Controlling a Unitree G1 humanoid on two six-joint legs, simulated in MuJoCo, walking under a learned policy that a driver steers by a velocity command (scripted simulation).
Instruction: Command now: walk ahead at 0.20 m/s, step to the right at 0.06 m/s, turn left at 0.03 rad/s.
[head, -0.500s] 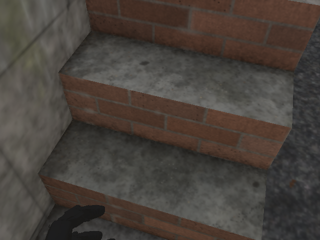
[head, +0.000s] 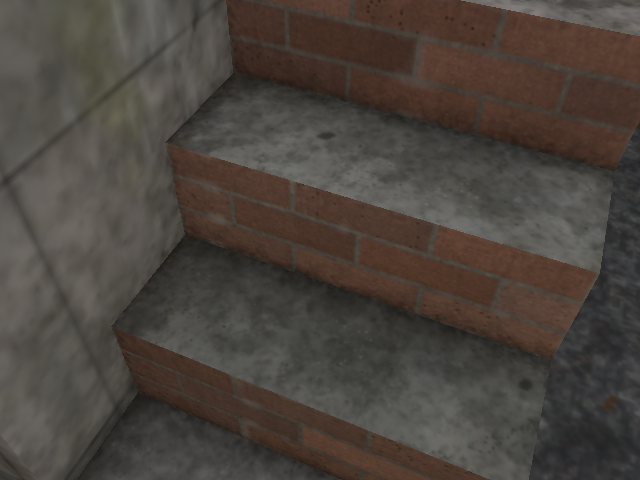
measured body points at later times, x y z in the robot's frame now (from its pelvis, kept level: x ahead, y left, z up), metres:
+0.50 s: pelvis +0.00 -0.01 +0.00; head +0.00 -0.01 +0.45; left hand +0.08 +0.22 -0.14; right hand +0.08 -0.23 -0.14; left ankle -0.03 +0.10 -0.74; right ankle +0.01 -0.07 -0.74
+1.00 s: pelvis +0.01 -0.02 +0.00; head +0.01 -0.02 +0.45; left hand +0.07 +0.22 -0.15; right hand +0.08 -0.24 -0.14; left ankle -0.03 +0.10 -0.74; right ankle +0.01 -0.07 -0.74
